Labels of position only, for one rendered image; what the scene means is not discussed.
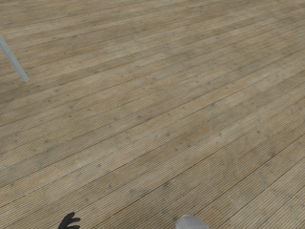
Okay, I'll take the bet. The robot left hand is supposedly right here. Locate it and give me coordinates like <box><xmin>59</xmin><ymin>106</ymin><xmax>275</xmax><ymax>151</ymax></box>
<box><xmin>57</xmin><ymin>212</ymin><xmax>81</xmax><ymax>229</ymax></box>

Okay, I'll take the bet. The robot right thigh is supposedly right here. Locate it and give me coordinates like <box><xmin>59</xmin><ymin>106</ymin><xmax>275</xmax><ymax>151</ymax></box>
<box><xmin>175</xmin><ymin>216</ymin><xmax>210</xmax><ymax>229</ymax></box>

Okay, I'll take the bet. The table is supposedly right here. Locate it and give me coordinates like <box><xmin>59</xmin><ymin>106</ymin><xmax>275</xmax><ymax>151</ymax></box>
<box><xmin>0</xmin><ymin>34</ymin><xmax>30</xmax><ymax>82</ymax></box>

